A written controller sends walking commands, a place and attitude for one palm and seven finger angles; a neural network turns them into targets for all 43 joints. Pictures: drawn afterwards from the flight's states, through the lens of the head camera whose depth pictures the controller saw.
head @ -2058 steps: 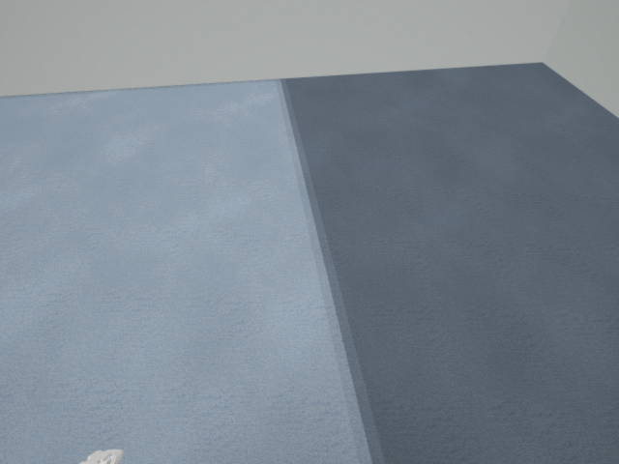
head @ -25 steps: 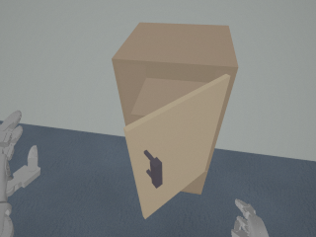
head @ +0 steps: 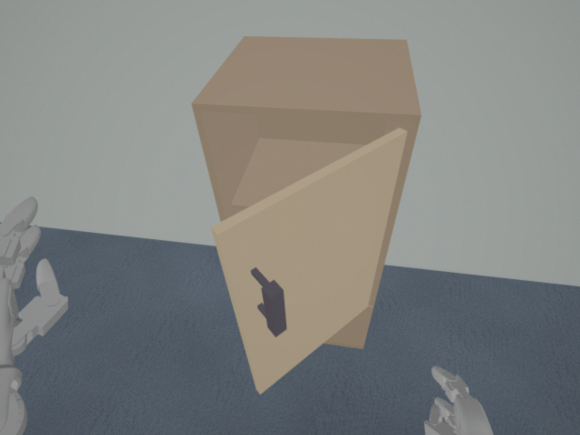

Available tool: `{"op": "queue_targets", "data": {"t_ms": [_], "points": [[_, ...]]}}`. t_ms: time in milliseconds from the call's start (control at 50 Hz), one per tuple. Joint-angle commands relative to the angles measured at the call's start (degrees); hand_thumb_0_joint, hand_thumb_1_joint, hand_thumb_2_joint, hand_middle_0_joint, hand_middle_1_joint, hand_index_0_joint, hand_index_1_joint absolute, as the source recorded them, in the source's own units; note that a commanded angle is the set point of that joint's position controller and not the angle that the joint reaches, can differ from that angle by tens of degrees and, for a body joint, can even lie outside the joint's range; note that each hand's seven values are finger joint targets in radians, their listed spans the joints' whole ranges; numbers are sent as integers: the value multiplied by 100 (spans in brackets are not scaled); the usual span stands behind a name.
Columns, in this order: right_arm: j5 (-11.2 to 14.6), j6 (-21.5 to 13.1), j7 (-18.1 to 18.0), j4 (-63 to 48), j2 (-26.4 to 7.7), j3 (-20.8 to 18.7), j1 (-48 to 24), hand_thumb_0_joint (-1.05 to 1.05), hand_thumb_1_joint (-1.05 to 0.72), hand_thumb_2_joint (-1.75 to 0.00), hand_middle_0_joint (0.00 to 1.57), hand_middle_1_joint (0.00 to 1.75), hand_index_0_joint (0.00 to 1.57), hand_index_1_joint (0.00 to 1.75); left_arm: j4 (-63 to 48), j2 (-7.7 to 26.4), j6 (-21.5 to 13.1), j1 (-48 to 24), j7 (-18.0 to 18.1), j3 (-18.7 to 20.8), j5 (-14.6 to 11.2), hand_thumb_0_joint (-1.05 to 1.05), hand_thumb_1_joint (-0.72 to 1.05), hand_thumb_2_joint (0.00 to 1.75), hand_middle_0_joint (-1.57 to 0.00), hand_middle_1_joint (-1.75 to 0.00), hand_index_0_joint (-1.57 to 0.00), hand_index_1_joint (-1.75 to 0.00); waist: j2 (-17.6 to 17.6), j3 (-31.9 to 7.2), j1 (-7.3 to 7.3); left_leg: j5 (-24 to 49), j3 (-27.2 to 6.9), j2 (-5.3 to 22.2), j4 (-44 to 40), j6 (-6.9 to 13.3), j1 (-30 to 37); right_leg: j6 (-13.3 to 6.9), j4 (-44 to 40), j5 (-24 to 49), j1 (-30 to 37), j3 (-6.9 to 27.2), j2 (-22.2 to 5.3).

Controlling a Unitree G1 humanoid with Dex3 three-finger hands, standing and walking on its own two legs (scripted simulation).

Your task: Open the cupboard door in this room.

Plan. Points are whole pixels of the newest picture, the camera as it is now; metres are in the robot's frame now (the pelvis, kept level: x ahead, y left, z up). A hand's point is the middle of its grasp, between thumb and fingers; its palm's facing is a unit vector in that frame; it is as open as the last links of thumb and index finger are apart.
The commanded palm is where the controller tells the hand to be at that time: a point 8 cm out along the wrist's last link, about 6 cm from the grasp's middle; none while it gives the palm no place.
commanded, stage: step back with the hand held close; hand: left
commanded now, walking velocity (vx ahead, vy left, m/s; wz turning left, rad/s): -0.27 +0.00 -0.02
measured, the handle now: (267, 301) +0.33 +0.09 -0.03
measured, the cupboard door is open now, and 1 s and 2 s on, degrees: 48 48 48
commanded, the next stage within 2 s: stop stepping back and stand still in 1.38 s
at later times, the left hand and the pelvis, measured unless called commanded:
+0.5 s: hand (26, 348) +0.15 +0.28 +0.16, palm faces +0.41 -0.76 -0.50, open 7.5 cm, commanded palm +0.09 +0.32 +0.17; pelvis -0.06 +0.02 -0.01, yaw -1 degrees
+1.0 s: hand out of the picture +0.11 +0.30 +0.17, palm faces +0.47 -0.73 -0.51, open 7.5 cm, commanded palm +0.04 +0.33 +0.17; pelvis -0.09 +0.02 -0.01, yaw +2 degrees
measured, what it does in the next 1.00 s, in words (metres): lifts its right foot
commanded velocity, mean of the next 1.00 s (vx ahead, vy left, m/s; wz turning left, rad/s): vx -0.31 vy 0.00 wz -0.01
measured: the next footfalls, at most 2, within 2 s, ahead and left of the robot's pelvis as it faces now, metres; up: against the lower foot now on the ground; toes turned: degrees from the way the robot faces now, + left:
right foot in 1.16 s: -0.24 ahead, -0.13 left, +0.00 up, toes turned -2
left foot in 1.46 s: -0.16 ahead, +0.06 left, +0.00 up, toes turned -2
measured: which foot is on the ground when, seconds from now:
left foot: down 0.00-1.00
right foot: down 0.00-0.88, up 0.90-1.00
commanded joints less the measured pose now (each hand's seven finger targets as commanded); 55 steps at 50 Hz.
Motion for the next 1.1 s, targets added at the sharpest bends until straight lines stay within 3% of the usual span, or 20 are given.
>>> {"op": "queue_targets", "data": {"t_ms": [0,20,120,240,420,520,580,640,700,740,760,800,820,860,900,940,1000,1020,1040,1080], "points": [[-25,-107,-1,-1008,-704,-337,-621,0,-90,-90,20,30,20,30,-1096,1048,-586,45,60,679,24,0,90,90,-20,-30,-20,-30,-502,-412,-315,810,-215,177,-12,58,-872,24,-606,609,103,1196,-900],[-39,-82,-10,-1026,-718,-361,-640,0,-90,-90,20,30,20,30,-1245,1094,-632,148,80,744,23,0,90,90,-20,-30,-20,-30,-278,-636,-292,1022,-235,210,-84,24,-933,-3,-393,1019,318,1081,-915],[-3,108,-76,-1146,-736,-426,-697,0,-90,-90,20,30,20,30,-1498,1429,-613,504,193,1074,16,0,90,90,-20,-30,-20,-30,-236,-965,-287,1626,-326,323,-213,-33,-1272,53,145,1766,579,892,-814],[47,200,-121,-1315,-716,-480,-676,0,-90,-90,20,30,20,30,-1808,1478,-611,601,255,1135,34,0,90,90,-20,-30,-20,-30,-257,-991,-295,1626,-433,401,-142,-17,-1646,84,532,1777,511,912,-765],[25,110,-147,-1389,-823,-501,-581,0,-90,-90,20,30,20,30,-1897,1442,-722,395,351,1124,200,0,90,90,-20,-30,-20,-30,-212,-402,-341,-1164,-728,525,-467,351,-3097,175,605,-139,359,1160,-696],[-47,36,-171,-1450,-852,-497,-481,0,-90,-90,20,30,20,30,-1991,1349,-798,165,410,1164,363,0,90,90,-20,-30,-20,-30,271,-244,-327,-2136,-1186,942,-1048,577,-4273,297,1744,72,1030,851,-323],[-76,-15,-164,-1474,-807,-533,-435,0,-90,-90,20,30,20,30,-2030,1281,-838,25,387,1162,444,0,90,90,-20,-30,-20,-30,210,-195,-337,-2111,-1221,1036,-936,653,-4625,323,2201,519,1258,910,-195],[-61,-18,-122,-1444,-770,-535,-353,0,-90,-90,20,30,20,30,-2055,1277,-864,37,335,1145,371,0,90,90,-20,-30,-20,-30,-347,-294,-416,-1545,-897,611,-244,464,-4041,148,1659,950,757,1369,-475],[-26,-26,-36,-1358,-725,-536,-315,0,-90,-90,20,30,20,30,-2055,1339,-908,38,313,1109,255,0,90,90,-20,-30,-20,-30,-864,-360,-457,-1233,-568,201,711,241,-3031,-129,492,-97,-412,2073,-1058],[-15,3,-4,-1266,-658,-522,-345,0,-90,-90,20,30,20,30,-2138,1414,-949,182,351,1140,189,0,90,90,-20,-30,-20,-30,-1009,-509,-464,-835,-475,121,1135,129,-2325,-305,86,-397,-1024,2190,-1340],[-12,17,8,-1240,-641,-516,-369,0,-90,-90,20,30,20,30,-2200,1463,-975,258,371,1187,169,0,90,90,-20,-30,-20,-30,-967,-585,-465,-757,-464,131,1151,110,-2135,-304,60,-473,-1187,2096,-1363],[1,37,1,-1258,-683,-508,-428,0,-90,-90,20,30,20,30,-2357,1528,-1020,423,396,1282,148,0,90,90,-20,-30,-20,-30,-463,-606,-457,-922,-654,289,583,177,-2193,-128,367,-637,-1206,1663,-1065],[-17,32,-38,-1293,-726,-516,-516,0,-90,-90,20,30,20,30,-2347,1583,-1042,526,414,1403,171,0,90,90,-20,-30,-20,-30,12,-570,-420,-1135,-915,531,-58,285,-2690,48,838,-556,-777,1359,-719],[-60,-17,-82,-1374,-788,-529,-587,0,-90,-90,20,30,20,30,-2360,1453,-1101,536,404,1511,289,0,90,90,-20,-30,-20,-30,879,-575,-341,-2044,-1797,1418,-1337,678,-4424,355,2667,86,839,730,26],[-167,-107,-103,-1289,-700,-604,-509,0,-90,-90,20,30,20,30,-2402,1447,-1101,260,376,1467,320,0,90,90,-20,-30,-20,-30,477,-504,-365,-992,-1946,1781,-1293,888,-4138,378,3468,-741,464,805,167],[-182,-227,-82,-1153,-621,-611,-457,0,-90,-90,20,30,20,30,-2152,1267,-1089,376,353,1286,234,0,90,90,-20,-30,-20,-30,140,-397,-347,650,-1720,1700,-808,872,-2925,327,2945,-1490,-485,850,98],[-179,-386,41,-807,-612,-569,-273,0,-90,-90,20,30,20,30,-2146,1070,-1113,384,285,853,126,0,90,90,-20,-30,-20,-30,490,-926,-366,3969,-1372,1525,-208,594,-386,314,1570,-1538,-1463,610,17],[-213,-413,68,-695,-612,-555,-273,0,-90,-90,20,30,20,30,-2186,1053,-1124,302,279,759,149,0,90,90,-20,-30,-20,-30,795,-1102,-377,4945,-1242,1516,-26,534,149,308,1278,-1363,-1509,621,-8],[-202,-418,107,-643,-629,-548,-307,0,-90,-90,20,30,20,30,-2189,1087,-1111,215,257,727,134,0,90,90,-20,-30,-20,-30,856,-1329,-368,5635,-1113,1484,106,473,679,321,1053,-1251,-1559,587,10],[-202,-375,160,-655,-666,-550,-426,0,-90,-90,20,30,20,30,-2296,1207,-1065,126,209,776,96,0,90,90,-20,-30,-20,-30,784,-1634,-318,5950,-973,1443,128,427,1031,329,899,-1136,-1396,543,69]]}}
